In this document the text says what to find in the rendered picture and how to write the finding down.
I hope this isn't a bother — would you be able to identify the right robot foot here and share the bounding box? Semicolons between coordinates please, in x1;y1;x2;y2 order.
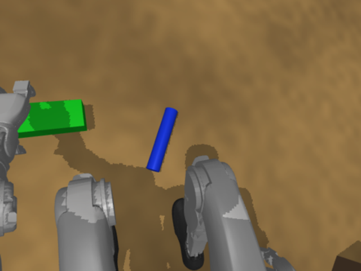
172;198;204;270

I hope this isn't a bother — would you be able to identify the left robot hand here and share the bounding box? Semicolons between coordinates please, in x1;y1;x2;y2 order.
0;80;36;155

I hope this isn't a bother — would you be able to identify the left robot arm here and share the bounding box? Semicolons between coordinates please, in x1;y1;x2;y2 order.
0;123;19;271

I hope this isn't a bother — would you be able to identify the right robot hand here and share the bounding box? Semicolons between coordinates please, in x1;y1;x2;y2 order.
260;247;296;271

